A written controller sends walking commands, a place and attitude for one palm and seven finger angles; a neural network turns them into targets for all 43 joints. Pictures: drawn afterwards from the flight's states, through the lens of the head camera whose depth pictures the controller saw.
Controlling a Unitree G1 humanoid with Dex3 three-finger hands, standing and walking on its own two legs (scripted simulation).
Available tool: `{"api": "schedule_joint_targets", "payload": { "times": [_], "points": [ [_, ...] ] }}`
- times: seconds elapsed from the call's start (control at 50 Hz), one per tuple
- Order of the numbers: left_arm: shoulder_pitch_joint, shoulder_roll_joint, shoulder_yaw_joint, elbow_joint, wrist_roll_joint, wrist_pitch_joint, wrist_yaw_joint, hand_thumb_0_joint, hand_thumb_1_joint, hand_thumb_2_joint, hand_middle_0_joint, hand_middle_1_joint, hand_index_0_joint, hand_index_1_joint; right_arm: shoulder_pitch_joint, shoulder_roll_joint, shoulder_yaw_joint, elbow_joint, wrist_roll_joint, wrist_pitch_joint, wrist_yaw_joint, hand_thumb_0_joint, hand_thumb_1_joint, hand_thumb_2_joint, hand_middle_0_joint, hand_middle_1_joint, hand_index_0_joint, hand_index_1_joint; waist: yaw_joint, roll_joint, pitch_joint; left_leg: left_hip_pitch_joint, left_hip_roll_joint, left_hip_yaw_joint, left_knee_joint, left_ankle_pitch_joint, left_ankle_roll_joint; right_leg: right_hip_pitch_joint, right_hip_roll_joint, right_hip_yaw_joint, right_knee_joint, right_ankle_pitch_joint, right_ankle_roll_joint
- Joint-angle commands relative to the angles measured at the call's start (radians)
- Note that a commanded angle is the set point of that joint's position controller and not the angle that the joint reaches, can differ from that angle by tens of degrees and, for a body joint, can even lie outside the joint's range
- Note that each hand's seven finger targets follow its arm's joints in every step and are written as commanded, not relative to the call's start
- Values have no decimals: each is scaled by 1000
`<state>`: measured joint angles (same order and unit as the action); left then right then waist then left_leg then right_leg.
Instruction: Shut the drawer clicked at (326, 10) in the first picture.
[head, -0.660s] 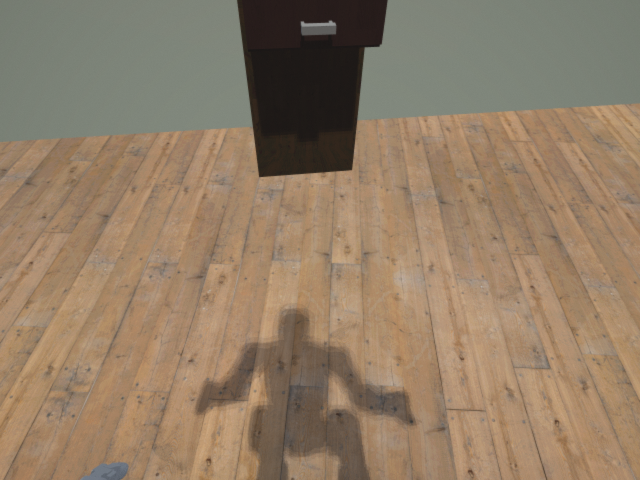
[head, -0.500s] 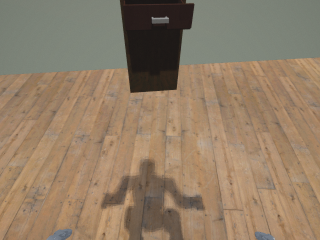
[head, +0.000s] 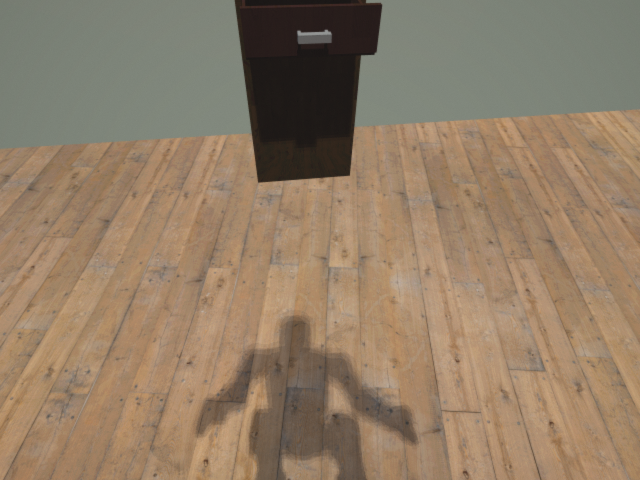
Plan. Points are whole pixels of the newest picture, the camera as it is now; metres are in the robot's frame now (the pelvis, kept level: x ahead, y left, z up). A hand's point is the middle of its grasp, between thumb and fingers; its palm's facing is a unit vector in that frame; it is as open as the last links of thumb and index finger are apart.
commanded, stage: stand and wait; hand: left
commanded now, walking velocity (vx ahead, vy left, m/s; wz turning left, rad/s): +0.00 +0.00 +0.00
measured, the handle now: (313, 35) +1.30 +0.10 +0.03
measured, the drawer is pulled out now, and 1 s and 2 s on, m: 0.30 0.30 0.30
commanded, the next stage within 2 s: look at it before walking up in 0.16 s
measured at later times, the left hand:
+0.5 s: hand out of the picture +0.06 +0.24 -0.15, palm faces -0.03 -0.94 -0.33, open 7.4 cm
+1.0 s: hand out of the picture +0.05 +0.23 -0.16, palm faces -0.03 -0.95 -0.32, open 7.4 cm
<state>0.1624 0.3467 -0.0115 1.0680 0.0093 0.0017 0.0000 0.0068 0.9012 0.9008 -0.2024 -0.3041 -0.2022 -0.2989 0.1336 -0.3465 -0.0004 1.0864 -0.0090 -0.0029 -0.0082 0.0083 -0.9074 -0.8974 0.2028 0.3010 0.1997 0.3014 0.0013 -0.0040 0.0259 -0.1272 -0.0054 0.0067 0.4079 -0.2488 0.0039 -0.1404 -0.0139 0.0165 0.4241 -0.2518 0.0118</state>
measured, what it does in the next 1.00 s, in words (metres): stands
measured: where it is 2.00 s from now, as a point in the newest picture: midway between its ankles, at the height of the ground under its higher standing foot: (342, 438)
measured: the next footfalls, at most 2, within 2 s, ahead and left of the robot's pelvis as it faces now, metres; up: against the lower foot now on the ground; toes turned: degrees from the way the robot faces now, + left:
left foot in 1.66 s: +0.41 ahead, +0.07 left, +0.00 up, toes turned -5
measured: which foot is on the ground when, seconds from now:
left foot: down 0.00-1.00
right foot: down 0.00-1.00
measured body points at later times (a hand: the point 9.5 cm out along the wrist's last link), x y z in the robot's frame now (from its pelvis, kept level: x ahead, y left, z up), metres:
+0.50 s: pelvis -0.01 -0.01 +0.00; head -0.01 -0.01 +0.45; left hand +0.07 +0.29 -0.13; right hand +0.06 -0.30 -0.13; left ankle -0.02 +0.12 -0.74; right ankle -0.01 -0.13 -0.74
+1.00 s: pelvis -0.01 -0.01 +0.00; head -0.01 -0.01 +0.45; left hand +0.05 +0.28 -0.14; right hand +0.06 -0.30 -0.14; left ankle -0.02 +0.12 -0.74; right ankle -0.01 -0.13 -0.74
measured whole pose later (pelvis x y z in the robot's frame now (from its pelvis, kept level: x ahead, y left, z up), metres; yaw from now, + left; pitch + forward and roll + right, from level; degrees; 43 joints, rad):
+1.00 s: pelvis -0.01 -0.01 +0.00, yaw -1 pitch -2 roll +0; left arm 0.19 0.32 -0.01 1.08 0.02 0.01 0.00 0.00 0.90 0.90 -0.20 -0.30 -0.20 -0.30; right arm 0.15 -0.32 0.01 1.10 -0.02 0.00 -0.01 0.01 -0.91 -0.90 0.20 0.30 0.20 0.30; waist 0.01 0.00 0.00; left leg -0.14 0.02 0.02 0.41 -0.25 -0.01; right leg -0.15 0.01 0.03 0.42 -0.24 0.00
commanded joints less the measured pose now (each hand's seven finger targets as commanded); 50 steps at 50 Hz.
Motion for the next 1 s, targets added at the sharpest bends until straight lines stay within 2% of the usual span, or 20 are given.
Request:
{"api": "schedule_joint_targets", "payload": {
  "times": [0.0,0.22,0.3,0.44,0.52,0.58,0.76,0.86,0.88,0.9,0.94,0.98],
  "points": [
    [-61,203,46,-65,-1,-24,13,0,900,900,-200,-300,-200,-300,-66,-198,-37,-64,1,-34,-8,0,-900,-900,200,300,200,300,2,-6,-54,-8,120,-95,-73,197,33,7,-107,86,-67,207,-45],
    [-67,203,45,-56,2,-24,11,0,900,900,-200,-300,-200,-300,-57,-198,-34,-50,1,-32,-5,0,-900,-900,200,300,200,300,2,-9,-27,-22,118,-106,-92,138,30,-21,-102,99,-95,123,-44],
    [-68,200,46,-56,2,-25,10,0,900,900,-200,-300,-200,-300,-51,-195,-33,-45,0,-33,-4,0,-900,-900,200,300,200,300,1,-13,-39,-22,118,-104,-96,126,28,-19,-103,103,-102,104,-43],
    [-66,200,45,-54,3,-27,11,0,900,900,-200,-300,-200,-300,-52,-193,-33,-45,1,-33,-5,0,-900,-900,200,300,200,300,0,-11,-39,-16,121,-106,-93,152,28,-19,-104,102,-100,136,-44],
    [-57,199,46,-51,2,-29,11,0,900,900,-200,-300,-200,-300,-48,-193,-33,-42,2,-34,-5,0,-900,-900,200,300,200,300,0,-6,-62,-1,123,-102,-86,173,26,-6,-105,100,-98,166,-45],
    [-61,198,45,-49,2,-28,11,0,900,900,-200,-300,-200,-300,-51,-194,-32,-40,2,-33,-5,0,-900,-900,200,300,200,300,-1,-8,-43,-7,122,-105,-95,159,25,-14,-103,101,-103,152,-43],
    [-49,199,44,-43,1,-30,11,0,900,900,-200,-300,-200,-300,-51,-193,-31,-38,2,-34,-6,0,-900,-900,200,300,200,300,2,0,-59,8,125,-103,-93,193,25,1,-108,95,-101,193,-43],
    [-53,199,43,-43,2,-29,11,0,900,900,-200,-300,-200,-300,-53,-195,-32,-37,3,-32,-5,0,-900,-900,200,300,200,300,1,-7,-45,7,125,-104,-99,180,25,-8,-107,97,-109,178,-43],
    [-16,126,28,-25,0,-20,13,0,900,900,-200,-300,-200,-300,-25,-123,-14,-21,-2,-25,-3,0,-900,-900,200,300,200,300,1,-6,-63,19,125,-84,-89,135,14,-7,-104,97,-112,123,-34],
    [19,78,18,-13,3,-7,14,0,900,900,-200,-300,-200,-300,18,-70,-3,-10,-6,-15,-1,0,-900,-900,200,300,200,300,-2,-15,-58,13,116,-68,-73,39,4,-21,-92,103,-102,5,-31],
    [53,77,25,-14,10,7,4,0,900,900,-200,-300,-200,-300,51,-67,-9,-10,-13,-5,2,0,-900,-900,200,300,200,300,3,-21,22,-61,105,-56,-66,-206,11,-88,-74,138,-112,-239,-46],
    [76,81,38,-33,15,13,-7,0,900,900,-200,-300,-200,-300,65,-75,-20,-26,-16,-3,3,0,-900,-900,200,300,200,300,6,-27,106,-131,106,-58,-55,-334,20,-155,-58,168,-103,-352,-65]
  ]
}}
